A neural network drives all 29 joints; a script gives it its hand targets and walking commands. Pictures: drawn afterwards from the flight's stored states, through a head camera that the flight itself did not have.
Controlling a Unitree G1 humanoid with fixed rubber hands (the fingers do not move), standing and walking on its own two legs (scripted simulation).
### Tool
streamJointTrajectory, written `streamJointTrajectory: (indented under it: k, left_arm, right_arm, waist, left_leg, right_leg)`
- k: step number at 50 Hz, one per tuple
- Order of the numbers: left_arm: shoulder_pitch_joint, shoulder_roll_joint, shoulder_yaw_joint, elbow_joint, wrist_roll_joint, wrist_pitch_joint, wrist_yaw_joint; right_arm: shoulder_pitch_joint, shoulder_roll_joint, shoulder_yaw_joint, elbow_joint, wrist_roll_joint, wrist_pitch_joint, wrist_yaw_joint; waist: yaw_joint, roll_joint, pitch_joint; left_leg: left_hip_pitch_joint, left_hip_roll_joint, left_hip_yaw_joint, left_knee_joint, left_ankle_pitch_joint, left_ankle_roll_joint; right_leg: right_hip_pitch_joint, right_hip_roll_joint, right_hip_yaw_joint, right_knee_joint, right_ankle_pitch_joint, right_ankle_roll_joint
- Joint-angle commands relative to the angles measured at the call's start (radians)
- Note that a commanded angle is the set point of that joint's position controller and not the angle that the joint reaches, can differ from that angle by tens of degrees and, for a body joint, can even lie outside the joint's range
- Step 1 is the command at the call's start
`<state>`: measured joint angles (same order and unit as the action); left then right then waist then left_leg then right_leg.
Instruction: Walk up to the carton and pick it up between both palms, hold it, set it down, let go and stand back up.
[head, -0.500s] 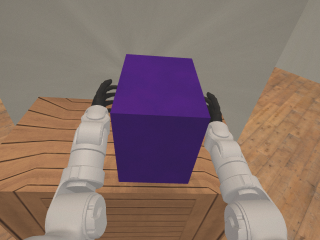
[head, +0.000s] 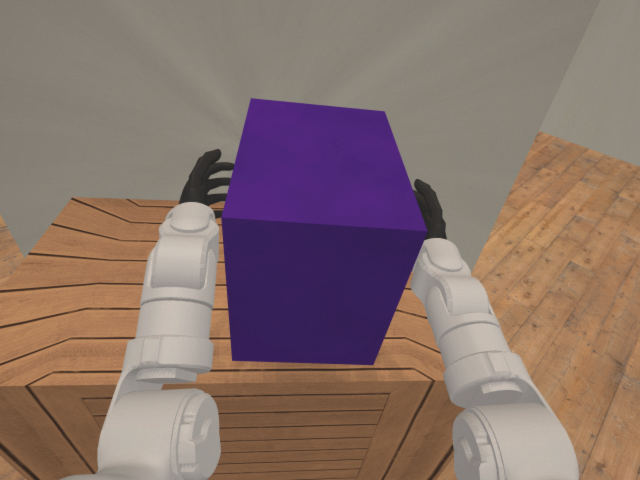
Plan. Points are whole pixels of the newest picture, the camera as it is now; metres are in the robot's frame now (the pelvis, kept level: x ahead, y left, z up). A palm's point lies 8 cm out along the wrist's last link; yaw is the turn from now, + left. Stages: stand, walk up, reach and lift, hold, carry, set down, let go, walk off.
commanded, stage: reach and lift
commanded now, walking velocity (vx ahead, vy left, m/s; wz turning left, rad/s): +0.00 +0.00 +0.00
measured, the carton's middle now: (311, 230) +0.44 -0.01 +0.13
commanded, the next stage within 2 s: hold in 0.78 s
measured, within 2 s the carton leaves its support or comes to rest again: neither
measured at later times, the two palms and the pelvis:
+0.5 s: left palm (190, 205) +0.38 +0.14 +0.21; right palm (429, 232) +0.37 -0.15 +0.19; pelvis +0.00 +0.00 +0.00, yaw +0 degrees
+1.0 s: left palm (185, 198) +0.36 +0.14 +0.23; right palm (436, 222) +0.36 -0.15 +0.21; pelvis +0.00 +0.00 +0.00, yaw +0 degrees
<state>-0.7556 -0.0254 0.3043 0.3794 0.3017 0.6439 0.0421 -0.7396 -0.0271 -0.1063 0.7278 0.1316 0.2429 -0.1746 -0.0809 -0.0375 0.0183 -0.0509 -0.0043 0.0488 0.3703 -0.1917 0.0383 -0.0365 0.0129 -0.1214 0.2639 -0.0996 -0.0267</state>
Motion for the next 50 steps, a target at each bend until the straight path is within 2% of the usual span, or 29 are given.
streamJointTrajectory:
  k: [1,6,11,12,15,18,22,28,36,39,41,42,47,50]
  left_arm:
    - [-0.619,-0.595,-0.414,-0.083,-0.126,-0.019,-0.155]
    - [-0.631,-0.599,-0.457,-0.148,-0.144,-0.014,-0.154]
    - [-0.626,-0.589,-0.450,-0.155,-0.131,0.003,-0.163]
    - [-0.633,-0.586,-0.446,-0.168,-0.137,0.003,-0.164]
    - [-0.627,-0.583,-0.454,-0.186,-0.140,0.013,-0.163]
    - [-0.629,-0.573,-0.435,-0.177,-0.132,0.027,-0.168]
    - [-0.626,-0.572,-0.436,-0.189,-0.138,0.040,-0.170]
    - [-0.637,-0.583,-0.464,-0.220,-0.151,0.055,-0.172]
    - [-0.635,-0.580,-0.470,-0.241,-0.147,0.078,-0.178]
    - [-0.646,-0.574,-0.461,-0.242,-0.145,0.083,-0.176]
    - [-0.645,-0.579,-0.472,-0.261,-0.149,0.086,-0.174]
    - [-0.651,-0.573,-0.467,-0.263,-0.151,0.088,-0.175]
    - [-0.651,-0.562,-0.449,-0.247,-0.149,0.099,-0.178]
    - [-0.662,-0.563,-0.440,-0.237,-0.144,0.108,-0.181]
  right_arm:
    - [-0.934,0.555,0.286,-0.374,0.050,-0.081,0.091]
    - [-0.936,0.565,0.318,-0.431,0.082,-0.078,0.079]
    - [-0.936,0.565,0.332,-0.441,0.093,-0.055,0.077]
    - [-0.933,0.573,0.332,-0.446,0.093,-0.053,0.075]
    - [-0.933,0.582,0.354,-0.477,0.111,-0.042,0.071]
    - [-0.945,0.581,0.364,-0.476,0.117,-0.026,0.066]
    - [-0.953,0.580,0.358,-0.486,0.125,-0.014,0.064]
    - [-0.953,0.581,0.368,-0.510,0.140,0.002,0.056]
    - [-0.943,0.568,0.357,-0.496,0.150,0.031,0.055]
    - [-0.946,0.568,0.359,-0.490,0.156,0.038,0.058]
    - [-0.943,0.573,0.368,-0.499,0.163,0.042,0.057]
    - [-0.954,0.571,0.372,-0.499,0.166,0.043,0.056]
    - [-0.986,0.578,0.379,-0.518,0.173,0.054,0.054]
    - [-0.990,0.579,0.378,-0.507,0.170,0.061,0.054]
  waist:
    - [-0.018,0.058,-0.407]
    - [-0.030,0.086,-0.462]
    - [-0.022,0.080,-0.412]
    - [-0.020,0.066,-0.422]
    - [-0.021,0.070,-0.433]
    - [-0.007,0.046,-0.403]
    - [-0.002,0.050,-0.419]
    - [-0.026,0.065,-0.436]
    - [-0.033,0.082,-0.411]
    - [-0.023,0.083,-0.400]
    - [-0.025,0.091,-0.408]
    - [-0.024,0.078,-0.416]
    - [-0.011,0.051,-0.396]
    - [-0.001,0.060,-0.382]
  left_leg:
    - [0.056,0.005,-0.056,-0.061,0.200,-0.049]
    - [0.100,-0.001,-0.062,-0.023,0.296,-0.062]
    - [0.054,-0.006,-0.056,-0.041,0.230,-0.057]
    - [0.061,-0.006,-0.054,-0.040,0.230,-0.050]
    - [0.075,-0.011,-0.056,-0.028,0.258,-0.048]
    - [0.049,-0.008,-0.051,-0.044,0.221,-0.043]
    - [0.063,-0.010,-0.049,-0.044,0.220,-0.039]
    - [0.073,-0.007,-0.054,-0.034,0.242,-0.046]
    - [0.080,0.000,-0.052,-0.039,0.250,-0.061]
    - [0.065,0.002,-0.056,-0.049,0.225,-0.058]
    - [0.076,-0.002,-0.057,-0.039,0.253,-0.061]
    - [0.069,0.000,-0.058,-0.042,0.251,-0.059]
    - [0.051,-0.009,-0.049,-0.046,0.205,-0.040]
    - [0.030,-0.009,-0.045,-0.059,0.162,-0.034]
  right_leg:
    - [0.159,0.018,0.043,-0.006,0.109,0.043]
    - [0.177,0.024,0.039,0.007,0.193,0.048]
    - [0.168,0.024,0.045,0.000,0.139,0.047]
    - [0.178,0.022,0.044,-0.001,0.153,0.051]
    - [0.181,0.023,0.048,0.006,0.182,0.051]
    - [0.184,0.022,0.049,0.002,0.153,0.056]
    - [0.179,0.027,0.050,-0.002,0.141,0.055]
    - [0.177,0.025,0.056,-0.003,0.154,0.053]
    - [0.165,0.029,0.050,-0.005,0.126,0.047]
    - [0.169,0.028,0.051,-0.005,0.104,0.047]
    - [0.173,0.031,0.049,-0.003,0.125,0.049]
    - [0.178,0.032,0.052,-0.002,0.121,0.047]
    - [0.172,0.027,0.058,-0.008,0.103,0.053]
    - [0.177,0.025,0.063,-0.010,0.073,0.053]
